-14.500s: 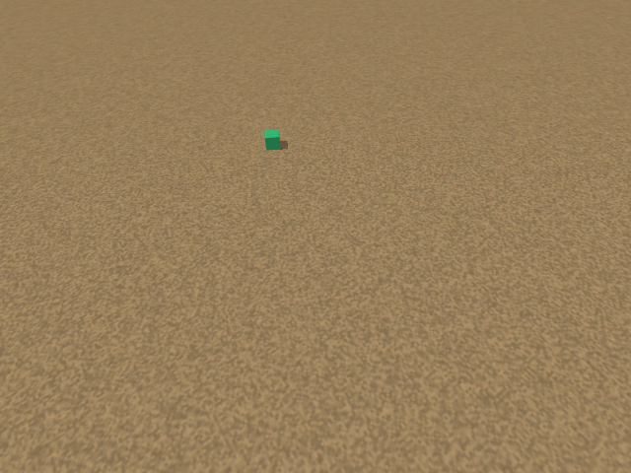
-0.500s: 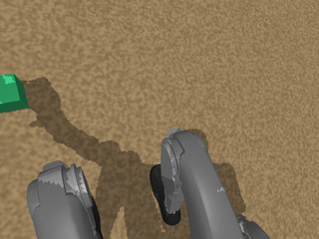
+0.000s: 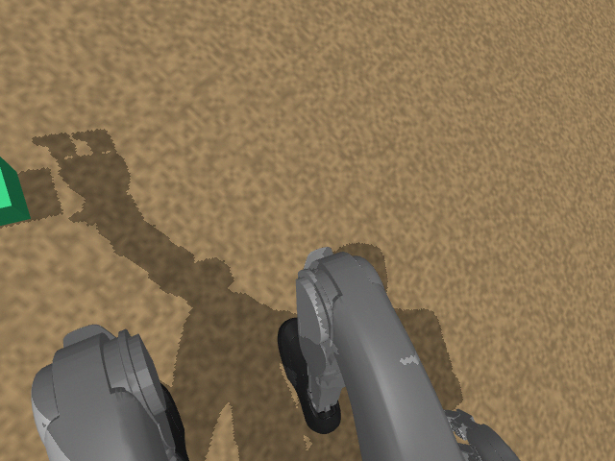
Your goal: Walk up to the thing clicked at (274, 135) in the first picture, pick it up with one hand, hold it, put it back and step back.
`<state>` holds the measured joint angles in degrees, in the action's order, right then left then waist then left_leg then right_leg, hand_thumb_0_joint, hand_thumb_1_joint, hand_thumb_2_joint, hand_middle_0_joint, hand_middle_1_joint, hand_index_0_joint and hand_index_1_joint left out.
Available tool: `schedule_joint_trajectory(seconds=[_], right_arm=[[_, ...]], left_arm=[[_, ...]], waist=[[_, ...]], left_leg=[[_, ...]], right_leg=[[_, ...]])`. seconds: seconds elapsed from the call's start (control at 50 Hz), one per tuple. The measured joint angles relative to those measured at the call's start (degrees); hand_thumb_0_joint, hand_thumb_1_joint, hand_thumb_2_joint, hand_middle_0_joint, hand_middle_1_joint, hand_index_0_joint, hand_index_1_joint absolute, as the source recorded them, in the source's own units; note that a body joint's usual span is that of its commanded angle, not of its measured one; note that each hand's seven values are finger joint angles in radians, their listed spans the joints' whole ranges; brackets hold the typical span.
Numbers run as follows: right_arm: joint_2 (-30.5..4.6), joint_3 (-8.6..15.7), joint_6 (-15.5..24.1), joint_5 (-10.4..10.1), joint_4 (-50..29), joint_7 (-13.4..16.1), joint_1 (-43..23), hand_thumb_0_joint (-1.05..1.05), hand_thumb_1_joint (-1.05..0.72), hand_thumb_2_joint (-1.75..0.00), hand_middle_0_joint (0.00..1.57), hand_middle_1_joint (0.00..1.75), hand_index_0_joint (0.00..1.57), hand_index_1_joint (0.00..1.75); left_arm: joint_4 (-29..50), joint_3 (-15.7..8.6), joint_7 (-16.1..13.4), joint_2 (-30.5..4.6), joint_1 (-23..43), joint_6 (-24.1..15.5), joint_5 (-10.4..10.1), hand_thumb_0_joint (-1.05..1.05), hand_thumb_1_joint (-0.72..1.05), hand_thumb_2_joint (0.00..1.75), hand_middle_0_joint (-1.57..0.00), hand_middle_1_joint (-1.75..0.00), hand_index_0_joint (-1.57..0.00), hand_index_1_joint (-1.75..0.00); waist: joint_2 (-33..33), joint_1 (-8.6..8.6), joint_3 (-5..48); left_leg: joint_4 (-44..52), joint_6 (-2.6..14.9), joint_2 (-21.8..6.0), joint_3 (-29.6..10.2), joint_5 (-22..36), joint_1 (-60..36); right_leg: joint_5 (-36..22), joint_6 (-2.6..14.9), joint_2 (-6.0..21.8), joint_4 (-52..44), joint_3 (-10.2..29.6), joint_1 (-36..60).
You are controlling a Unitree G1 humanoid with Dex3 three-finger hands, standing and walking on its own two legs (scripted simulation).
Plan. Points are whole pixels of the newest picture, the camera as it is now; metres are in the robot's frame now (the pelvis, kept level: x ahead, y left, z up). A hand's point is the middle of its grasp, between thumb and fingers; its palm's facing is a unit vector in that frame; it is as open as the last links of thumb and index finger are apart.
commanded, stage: approach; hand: left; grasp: from above
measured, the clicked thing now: out of the picture +0.52 +0.31 -0.29
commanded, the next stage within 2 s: close in in 0.32 s
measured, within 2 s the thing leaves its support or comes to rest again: neither
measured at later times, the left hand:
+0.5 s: hand out of the picture +0.51 +0.32 -0.16, palm faces -0.41 -0.05 -0.91, open 14.1 cm
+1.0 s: hand out of the picture +0.50 +0.31 -0.19, palm faces -0.48 -0.06 -0.88, open 13.7 cm
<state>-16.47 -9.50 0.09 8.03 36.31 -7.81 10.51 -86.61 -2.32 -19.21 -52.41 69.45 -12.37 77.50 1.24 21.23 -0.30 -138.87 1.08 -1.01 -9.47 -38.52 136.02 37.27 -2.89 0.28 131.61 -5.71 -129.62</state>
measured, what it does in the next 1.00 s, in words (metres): stands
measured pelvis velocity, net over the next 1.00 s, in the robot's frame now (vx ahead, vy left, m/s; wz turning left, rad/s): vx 0.00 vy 0.00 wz -0.01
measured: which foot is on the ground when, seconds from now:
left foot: down 0.00-1.00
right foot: down 0.00-1.00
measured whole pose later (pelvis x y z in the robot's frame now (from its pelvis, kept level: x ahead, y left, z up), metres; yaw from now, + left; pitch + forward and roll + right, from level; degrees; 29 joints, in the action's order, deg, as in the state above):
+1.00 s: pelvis +0.00 +0.00 -0.01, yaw +0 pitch +33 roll -12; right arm -17.2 -12.8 1.1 9.2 35.3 -7.6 11.1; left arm -89.4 -2.8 -18.5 -56.8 66.9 -14.2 75.6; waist 3.3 21.6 -4.4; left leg -140.6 0.6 -1.0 -10.6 -38.1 136.3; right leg 36.5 -3.0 -0.2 132.9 -6.4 -130.0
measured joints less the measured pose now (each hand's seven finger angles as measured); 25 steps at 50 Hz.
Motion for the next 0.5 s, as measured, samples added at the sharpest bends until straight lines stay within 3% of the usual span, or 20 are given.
schedule_joint_trajectory(seconds=[0.06,0.16,0.28,0.4,0.5], right_arm=[[-0.2,-0.5,-0.7,-0.6,-0.8,0.1,0.5,0.00,-0.90,-0.88,0.21,0.30,0.20,0.30],[-0.3,-1.4,-1.5,-1.5,-1.3,0.2,1.1,0.00,-0.90,-0.88,0.21,0.30,0.20,0.30],[-0.6,-1.6,-1.6,-1.1,-1.2,0.5,1.2,0.00,-0.90,-0.88,0.21,0.30,0.20,0.30],[-1.0,-0.5,-1.3,0.2,-0.2,0.9,0.6,0.00,-0.90,-0.88,0.21,0.30,0.20,0.30],[-1.1,0.2,-1.1,0.6,0.4,0.7,-0.3,0.00,-0.91,-0.89,0.21,0.30,0.20,0.30]], left_arm=[[-0.6,-0.7,0.2,0.0,-0.4,2.4,-0.5,0.00,-0.53,1.03,-0.11,-0.97,-0.10,-0.98],[-0.3,-0.8,3.7,-0.1,-3.2,4.7,-3.8,0.00,-0.54,1.04,-0.10,-0.97,-0.09,-0.98],[2.9,-1.1,8.6,-1.0,-6.6,1.6,-6.3,0.00,-0.54,1.04,-0.11,-0.98,-0.10,-0.99],[6.6,-0.3,7.2,-1.7,-5.4,-3.6,-5.0,0.00,-0.54,1.03,-0.10,-1.00,-0.10,-1.00],[4.9,1.0,4.0,-1.4,-2.7,-3.4,-2.5,0.00,-0.54,1.04,-0.10,-1.00,-0.10,-1.00]], waist=[[-0.9,0.49,0.0],[-1.5,-0.03,-0.6],[-0.4,-1.98,-2.4],[1.5,-3.51,-3.0],[1.8,-2.80,-1.4]], left_leg=[[0.3,0.13,-0.3,0.3,-0.1,-0.2],[1.1,0.17,-0.7,0.7,0.0,-1.2],[1.0,-0.24,-0.4,0.4,0.7,-1.7],[-0.2,-0.67,0.3,-0.4,0.9,-0.9],[-0.7,-0.38,0.4,-0.5,0.3,-0.3]], right_leg=[[-0.1,-0.16,-0.2,-0.3,0.3,-0.1],[-0.5,-0.26,-0.5,-0.8,0.7,0.4],[-0.9,0.08,-0.3,-0.5,0.4,0.8],[-0.8,0.26,0.1,0.4,-0.3,0.7],[-0.1,0.05,0.2,0.7,-0.4,0.5]])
